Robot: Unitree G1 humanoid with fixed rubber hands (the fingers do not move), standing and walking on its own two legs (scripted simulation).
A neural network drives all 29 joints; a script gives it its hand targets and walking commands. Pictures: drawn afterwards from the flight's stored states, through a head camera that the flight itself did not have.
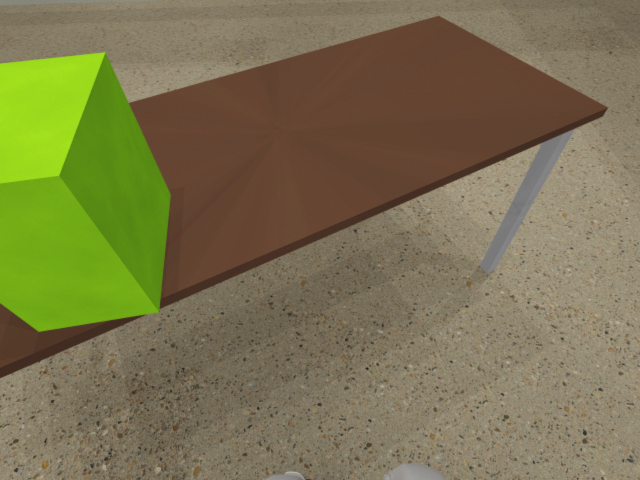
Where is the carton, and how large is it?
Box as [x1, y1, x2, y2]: [0, 52, 170, 331]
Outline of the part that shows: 105,52 0,64 0,302 38,331 157,312 159,308 170,194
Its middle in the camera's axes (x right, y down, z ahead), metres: -0.37 -0.07 +0.58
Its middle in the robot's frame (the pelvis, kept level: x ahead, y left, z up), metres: +0.50 +0.39 +0.07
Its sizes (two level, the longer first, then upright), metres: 0.269 0.182 0.284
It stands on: a table, 0.69 m high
